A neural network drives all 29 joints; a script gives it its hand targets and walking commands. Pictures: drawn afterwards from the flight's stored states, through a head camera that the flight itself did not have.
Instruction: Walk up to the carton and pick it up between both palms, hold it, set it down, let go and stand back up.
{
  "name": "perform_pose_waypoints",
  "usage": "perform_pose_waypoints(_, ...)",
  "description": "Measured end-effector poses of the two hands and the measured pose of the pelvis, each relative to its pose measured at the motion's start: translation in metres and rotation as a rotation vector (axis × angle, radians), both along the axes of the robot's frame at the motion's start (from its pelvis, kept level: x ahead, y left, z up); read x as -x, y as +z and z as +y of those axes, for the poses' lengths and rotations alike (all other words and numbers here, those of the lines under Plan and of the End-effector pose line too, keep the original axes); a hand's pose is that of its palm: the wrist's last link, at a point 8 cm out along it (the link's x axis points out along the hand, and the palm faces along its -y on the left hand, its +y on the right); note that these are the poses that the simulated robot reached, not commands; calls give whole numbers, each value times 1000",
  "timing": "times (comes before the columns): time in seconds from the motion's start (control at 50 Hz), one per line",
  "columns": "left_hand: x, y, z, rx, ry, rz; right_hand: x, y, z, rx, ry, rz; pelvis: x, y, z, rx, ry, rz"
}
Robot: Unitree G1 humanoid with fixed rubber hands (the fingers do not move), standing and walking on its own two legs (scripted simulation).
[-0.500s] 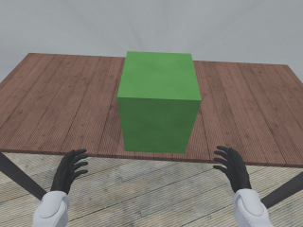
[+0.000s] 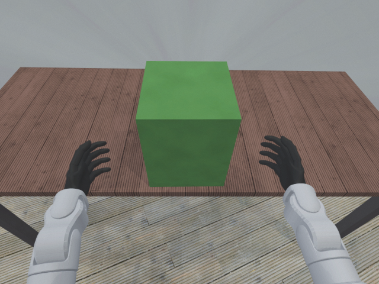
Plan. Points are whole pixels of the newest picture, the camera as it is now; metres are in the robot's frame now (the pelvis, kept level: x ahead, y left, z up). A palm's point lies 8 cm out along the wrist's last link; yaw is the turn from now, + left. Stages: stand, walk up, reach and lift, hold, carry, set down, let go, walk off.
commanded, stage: reach and lift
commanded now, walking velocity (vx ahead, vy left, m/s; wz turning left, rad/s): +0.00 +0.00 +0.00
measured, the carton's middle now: (186, 126) +0.46 +0.01 +0.05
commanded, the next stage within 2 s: none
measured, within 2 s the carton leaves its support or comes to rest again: neither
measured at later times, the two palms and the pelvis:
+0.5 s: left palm (82, 135) +0.35 +0.22 +0.14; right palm (290, 132) +0.36 -0.20 +0.14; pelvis -0.01 +0.00 +0.00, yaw -1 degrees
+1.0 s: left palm (77, 94) +0.41 +0.23 +0.20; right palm (290, 89) +0.42 -0.19 +0.20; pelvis -0.01 +0.00 +0.00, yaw +1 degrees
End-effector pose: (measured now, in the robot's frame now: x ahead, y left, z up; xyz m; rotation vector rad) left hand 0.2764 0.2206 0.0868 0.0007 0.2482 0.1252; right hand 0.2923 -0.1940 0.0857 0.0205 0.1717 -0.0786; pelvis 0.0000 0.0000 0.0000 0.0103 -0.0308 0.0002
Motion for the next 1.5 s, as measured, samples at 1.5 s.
perform_pose_waypoints(1.5, -176, 158, 5, -28, 27, -21, -169, 163, 10, -15, -12, 50, 10, -6, 4, 28, 15, 230)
